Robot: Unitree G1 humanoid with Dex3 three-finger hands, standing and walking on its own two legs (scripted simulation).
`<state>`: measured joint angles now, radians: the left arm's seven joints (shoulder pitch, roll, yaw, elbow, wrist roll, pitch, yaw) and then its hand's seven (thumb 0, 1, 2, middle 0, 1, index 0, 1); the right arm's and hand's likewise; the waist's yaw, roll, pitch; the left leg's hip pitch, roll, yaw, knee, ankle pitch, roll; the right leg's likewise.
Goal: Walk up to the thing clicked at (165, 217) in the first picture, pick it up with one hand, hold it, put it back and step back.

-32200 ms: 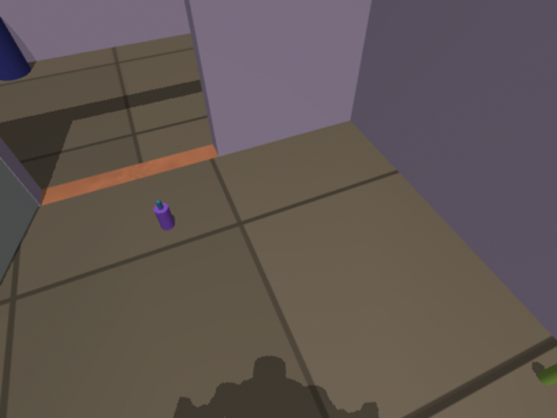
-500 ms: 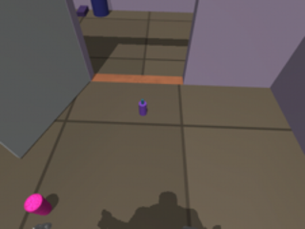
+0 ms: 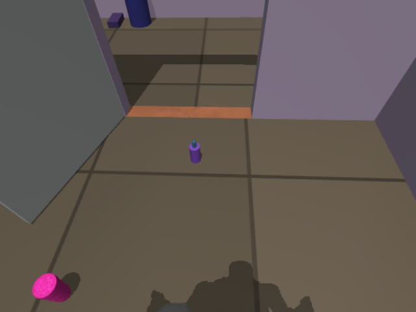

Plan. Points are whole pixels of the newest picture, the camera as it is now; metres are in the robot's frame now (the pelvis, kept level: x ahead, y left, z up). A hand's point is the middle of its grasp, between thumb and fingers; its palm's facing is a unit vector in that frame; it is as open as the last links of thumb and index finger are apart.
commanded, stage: step back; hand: left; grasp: from the side
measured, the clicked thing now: (194, 150) +1.03 +0.18 -0.68
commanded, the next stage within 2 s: stand in 0.34 s
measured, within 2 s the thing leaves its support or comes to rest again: neither
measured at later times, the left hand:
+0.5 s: hand out of the picture +0.11 +0.26 -0.14, palm faces +0.00 -0.94 -0.34, open 7.4 cm
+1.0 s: hand out of the picture +0.09 +0.26 -0.14, palm faces -0.03 -0.94 -0.34, open 7.4 cm
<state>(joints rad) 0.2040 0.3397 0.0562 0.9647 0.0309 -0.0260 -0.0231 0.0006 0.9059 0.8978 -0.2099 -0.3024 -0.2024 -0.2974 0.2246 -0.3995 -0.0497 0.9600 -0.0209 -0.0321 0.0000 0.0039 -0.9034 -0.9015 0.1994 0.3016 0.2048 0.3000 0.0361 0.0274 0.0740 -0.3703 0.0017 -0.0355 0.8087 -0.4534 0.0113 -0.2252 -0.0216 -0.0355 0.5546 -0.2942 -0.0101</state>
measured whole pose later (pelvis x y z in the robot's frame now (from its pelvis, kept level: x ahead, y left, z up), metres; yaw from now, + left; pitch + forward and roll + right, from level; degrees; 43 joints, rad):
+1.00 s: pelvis +0.02 +0.01 +0.02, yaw +0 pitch -2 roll +0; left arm 0.10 0.35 0.00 1.16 0.01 -0.01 -0.01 0.00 0.91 0.90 -0.21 -0.30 -0.20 -0.30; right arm 0.11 -0.35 0.00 1.17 -0.01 -0.02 0.02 0.00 -0.90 -0.90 0.20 0.30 0.21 0.30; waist -0.01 0.01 0.05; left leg -0.17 0.02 0.02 0.33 -0.12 -0.01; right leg -0.08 -0.02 -0.02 0.32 -0.20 0.02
